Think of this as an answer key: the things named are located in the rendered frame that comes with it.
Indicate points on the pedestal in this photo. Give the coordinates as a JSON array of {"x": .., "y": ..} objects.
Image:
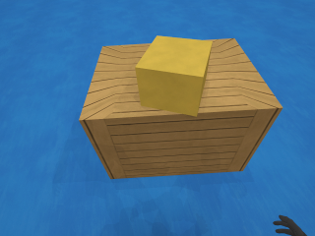
[{"x": 236, "y": 111}]

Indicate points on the carton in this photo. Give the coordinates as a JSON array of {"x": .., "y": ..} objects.
[{"x": 172, "y": 73}]

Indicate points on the robot right hand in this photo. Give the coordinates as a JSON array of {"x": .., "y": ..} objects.
[{"x": 294, "y": 229}]

